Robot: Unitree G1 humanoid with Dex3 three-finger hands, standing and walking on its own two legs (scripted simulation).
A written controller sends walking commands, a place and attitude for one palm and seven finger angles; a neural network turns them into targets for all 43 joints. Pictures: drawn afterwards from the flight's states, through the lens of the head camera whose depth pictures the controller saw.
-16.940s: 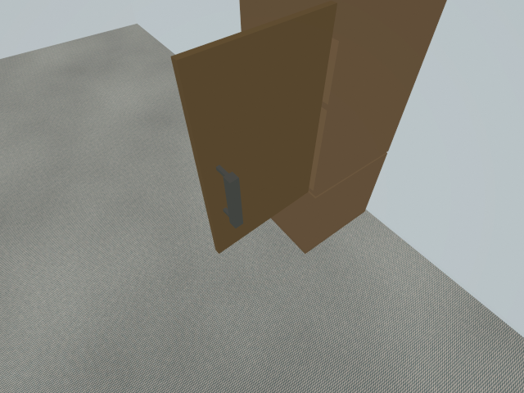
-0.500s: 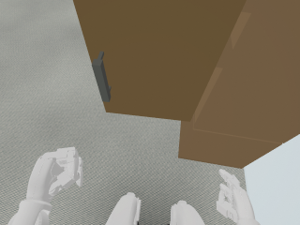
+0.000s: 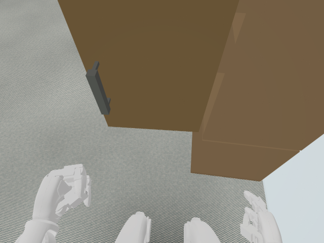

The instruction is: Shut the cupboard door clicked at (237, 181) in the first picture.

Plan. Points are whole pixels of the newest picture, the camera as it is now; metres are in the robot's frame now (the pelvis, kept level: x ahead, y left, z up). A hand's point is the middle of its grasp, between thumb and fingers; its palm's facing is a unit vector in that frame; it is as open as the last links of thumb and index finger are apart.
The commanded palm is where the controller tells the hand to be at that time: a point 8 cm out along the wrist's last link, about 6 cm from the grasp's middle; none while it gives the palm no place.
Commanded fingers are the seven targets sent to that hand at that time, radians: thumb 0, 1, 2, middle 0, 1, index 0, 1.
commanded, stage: bring the fist close to the handle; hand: left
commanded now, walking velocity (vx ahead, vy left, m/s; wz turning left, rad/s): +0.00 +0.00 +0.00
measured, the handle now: (101, 89) +0.53 +0.23 +0.03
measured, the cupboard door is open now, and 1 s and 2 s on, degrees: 93 93 91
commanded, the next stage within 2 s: push the door shut along its arc in 1.42 s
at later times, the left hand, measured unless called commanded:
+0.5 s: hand (92, 149) +0.31 +0.19 +0.06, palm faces +0.00 -1.00 -0.04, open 3.1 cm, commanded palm +0.30 +0.24 +0.04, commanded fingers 0.00 0.90 0.90 -1.30 -1.50 -1.30 -1.50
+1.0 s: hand (105, 121) +0.41 +0.18 +0.04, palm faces -0.02 -1.00 -0.05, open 3.1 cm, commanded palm +0.39 +0.23 +0.03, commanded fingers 0.00 0.90 0.90 -1.30 -1.50 -1.30 -1.50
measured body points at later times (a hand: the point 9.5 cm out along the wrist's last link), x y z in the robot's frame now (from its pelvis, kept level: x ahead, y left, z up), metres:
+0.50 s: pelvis +0.00 +0.00 +0.00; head +0.09 +0.01 +0.44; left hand +0.31 +0.24 +0.06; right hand +0.16 -0.24 -0.09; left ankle +0.04 +0.10 -0.62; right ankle +0.03 -0.09 -0.62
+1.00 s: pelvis +0.00 +0.01 +0.00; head +0.11 +0.01 +0.44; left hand +0.40 +0.24 +0.04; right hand +0.12 -0.25 -0.11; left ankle +0.04 +0.10 -0.62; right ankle +0.03 -0.09 -0.62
